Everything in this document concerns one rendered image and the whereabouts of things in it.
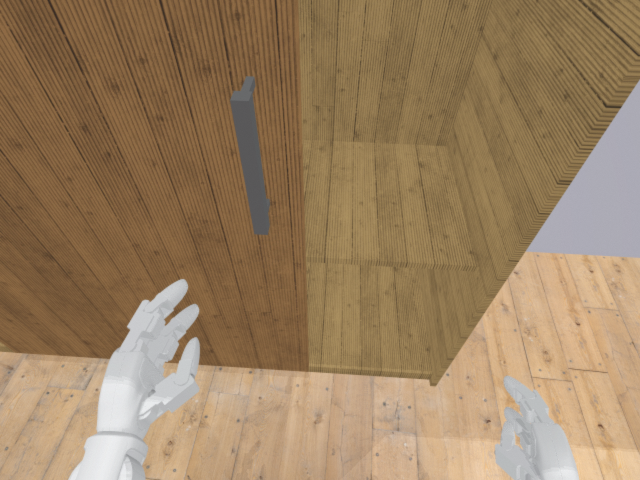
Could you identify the robot right hand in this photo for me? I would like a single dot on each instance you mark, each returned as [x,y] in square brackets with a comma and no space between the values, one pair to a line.
[544,442]

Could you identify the handle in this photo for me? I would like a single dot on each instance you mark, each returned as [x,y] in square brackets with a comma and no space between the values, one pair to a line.
[243,111]

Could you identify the left robot forearm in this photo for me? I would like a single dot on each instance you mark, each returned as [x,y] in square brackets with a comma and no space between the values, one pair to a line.
[112,456]

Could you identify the robot left hand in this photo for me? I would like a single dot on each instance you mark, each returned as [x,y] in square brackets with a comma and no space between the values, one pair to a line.
[136,367]

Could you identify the wardrobe door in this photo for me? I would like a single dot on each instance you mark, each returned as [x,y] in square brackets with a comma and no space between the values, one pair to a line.
[120,174]

